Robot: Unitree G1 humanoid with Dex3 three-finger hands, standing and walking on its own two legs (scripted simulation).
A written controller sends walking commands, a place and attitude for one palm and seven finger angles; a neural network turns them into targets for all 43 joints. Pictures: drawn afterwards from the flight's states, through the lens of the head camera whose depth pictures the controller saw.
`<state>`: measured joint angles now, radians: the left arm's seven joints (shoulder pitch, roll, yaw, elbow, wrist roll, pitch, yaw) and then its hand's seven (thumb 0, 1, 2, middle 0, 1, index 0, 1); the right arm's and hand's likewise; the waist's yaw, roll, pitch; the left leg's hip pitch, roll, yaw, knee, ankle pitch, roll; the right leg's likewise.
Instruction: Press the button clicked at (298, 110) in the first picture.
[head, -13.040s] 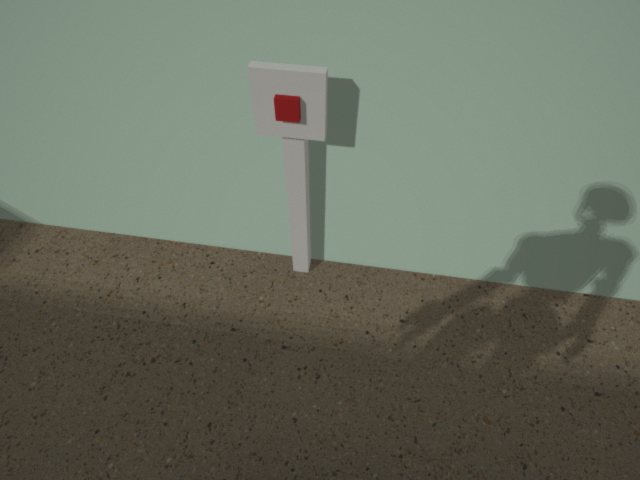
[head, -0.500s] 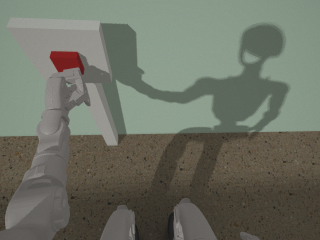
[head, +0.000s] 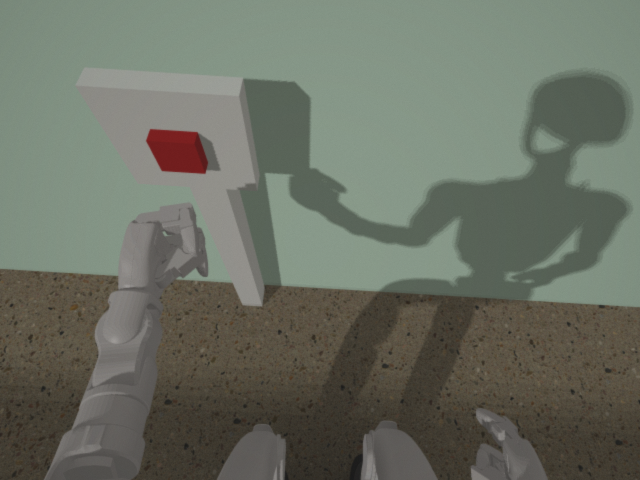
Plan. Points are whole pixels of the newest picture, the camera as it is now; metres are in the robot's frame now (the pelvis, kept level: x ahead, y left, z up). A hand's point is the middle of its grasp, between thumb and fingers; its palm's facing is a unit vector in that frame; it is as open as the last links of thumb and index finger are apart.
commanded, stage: draw the hand back to the body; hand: left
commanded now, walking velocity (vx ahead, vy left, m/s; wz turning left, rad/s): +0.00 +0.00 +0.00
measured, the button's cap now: (179, 150) +0.51 +0.20 +0.06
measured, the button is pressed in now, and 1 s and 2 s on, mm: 0 0 0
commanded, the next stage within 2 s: step back with the hand held close in 1.46 s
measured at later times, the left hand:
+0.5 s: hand (122, 292) +0.29 +0.19 +0.12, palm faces -0.01 -1.00 -0.05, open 3.1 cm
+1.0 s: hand out of the picture +0.24 +0.24 +0.21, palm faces +0.33 -0.87 -0.38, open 3.1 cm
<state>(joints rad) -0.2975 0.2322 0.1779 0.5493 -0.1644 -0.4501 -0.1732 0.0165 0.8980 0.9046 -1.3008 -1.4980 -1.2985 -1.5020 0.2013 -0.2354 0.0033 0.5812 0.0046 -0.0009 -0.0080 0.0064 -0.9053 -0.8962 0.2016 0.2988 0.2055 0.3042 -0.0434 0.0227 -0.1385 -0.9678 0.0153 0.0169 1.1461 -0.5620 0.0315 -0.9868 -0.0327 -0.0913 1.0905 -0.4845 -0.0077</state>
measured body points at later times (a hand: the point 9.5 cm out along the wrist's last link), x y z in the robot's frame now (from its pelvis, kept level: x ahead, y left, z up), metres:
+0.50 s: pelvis +0.01 +0.00 +0.05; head +0.05 -0.01 +0.49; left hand +0.28 +0.25 +0.12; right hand +0.17 -0.25 -0.04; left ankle -0.01 +0.10 -0.65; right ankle +0.01 -0.12 -0.65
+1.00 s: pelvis +0.04 +0.01 +0.09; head +0.03 -0.01 +0.54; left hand +0.22 +0.28 +0.23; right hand +0.23 -0.20 +0.01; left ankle -0.01 +0.10 -0.65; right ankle +0.01 -0.12 -0.65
